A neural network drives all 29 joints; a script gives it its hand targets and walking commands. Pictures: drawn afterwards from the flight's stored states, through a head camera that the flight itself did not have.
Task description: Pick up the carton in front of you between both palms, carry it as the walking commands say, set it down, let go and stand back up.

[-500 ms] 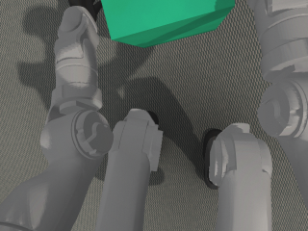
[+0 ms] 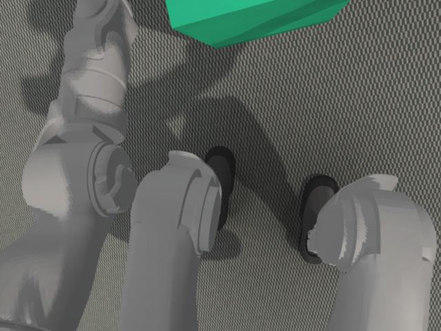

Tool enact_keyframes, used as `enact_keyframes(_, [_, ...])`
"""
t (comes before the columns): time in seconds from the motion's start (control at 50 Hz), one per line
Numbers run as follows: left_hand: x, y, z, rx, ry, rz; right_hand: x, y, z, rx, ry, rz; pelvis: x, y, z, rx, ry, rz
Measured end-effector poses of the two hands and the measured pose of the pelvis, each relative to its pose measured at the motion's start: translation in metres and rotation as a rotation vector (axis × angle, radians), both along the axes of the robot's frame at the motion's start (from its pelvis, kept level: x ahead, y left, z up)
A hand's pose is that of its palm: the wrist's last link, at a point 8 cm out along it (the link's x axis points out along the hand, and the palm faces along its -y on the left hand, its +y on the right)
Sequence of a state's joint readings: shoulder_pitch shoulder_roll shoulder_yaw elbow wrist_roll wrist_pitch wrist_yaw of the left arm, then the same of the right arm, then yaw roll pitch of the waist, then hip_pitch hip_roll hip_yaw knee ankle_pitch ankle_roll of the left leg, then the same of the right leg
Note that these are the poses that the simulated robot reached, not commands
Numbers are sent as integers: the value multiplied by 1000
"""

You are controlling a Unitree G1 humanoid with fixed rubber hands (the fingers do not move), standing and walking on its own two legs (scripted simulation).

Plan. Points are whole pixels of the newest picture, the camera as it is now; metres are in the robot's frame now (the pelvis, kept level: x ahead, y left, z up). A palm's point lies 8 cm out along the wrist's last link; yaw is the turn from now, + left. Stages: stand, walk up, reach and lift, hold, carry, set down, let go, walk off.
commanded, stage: set down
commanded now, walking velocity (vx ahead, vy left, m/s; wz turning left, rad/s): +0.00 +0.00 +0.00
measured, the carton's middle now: out of the picture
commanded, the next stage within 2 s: let go in 0.96 s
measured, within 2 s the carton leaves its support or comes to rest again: neither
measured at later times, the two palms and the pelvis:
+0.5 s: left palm out of the picture +0.53 +0.23 +0.00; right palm out of the picture +0.63 -0.15 +0.01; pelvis +0.01 +0.00 +0.11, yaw +0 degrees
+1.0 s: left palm out of the picture +0.53 +0.23 +0.15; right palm out of the picture +0.63 -0.15 +0.16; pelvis +0.03 +0.00 +0.25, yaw -2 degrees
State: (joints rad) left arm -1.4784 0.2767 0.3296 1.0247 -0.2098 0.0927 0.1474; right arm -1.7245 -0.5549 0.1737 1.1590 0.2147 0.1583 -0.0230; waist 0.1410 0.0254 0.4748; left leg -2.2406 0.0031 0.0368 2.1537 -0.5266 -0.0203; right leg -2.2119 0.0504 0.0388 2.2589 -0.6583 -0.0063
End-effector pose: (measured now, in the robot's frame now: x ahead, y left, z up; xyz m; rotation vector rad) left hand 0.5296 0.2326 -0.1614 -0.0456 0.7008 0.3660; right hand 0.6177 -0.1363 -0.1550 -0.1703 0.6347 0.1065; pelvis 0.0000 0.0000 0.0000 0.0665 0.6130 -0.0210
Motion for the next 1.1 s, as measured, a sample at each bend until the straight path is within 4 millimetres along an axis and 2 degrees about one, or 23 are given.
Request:
enact_keyframes(0.14, [3,-3,58,-10,-51,13,7,10,59,-11,4,-7,-2,0,26,-15,23,15])
enact_keyframes(0.28, [-2,-2,108,-4,-46,17,6,6,108,-7,31,-16,1,-1,61,-21,103,22])
enact_keyframes(0.44, [1,-3,150,11,-57,17,8,-7,148,-9,16,-19,5,-1,97,-19,176,15])
enact_keyframes(0.56, [2,0,184,20,-60,16,10,-10,179,-11,9,-6,11,-3,126,-15,211,10])
enact_keyframes(0.92, [-2,3,297,12,-70,9,10,-13,295,-3,19,0,28,-4,228,-27,225,7])
enact_keyframes(1.02, [-5,2,320,20,-62,-6,6,-16,318,-3,30,-4,31,-3,253,-32,214,1])
enact_keyframes(1.1, [-11,-2,333,37,-51,-55,-6,-20,330,-17,33,-26,37,-1,271,-39,206,-1])
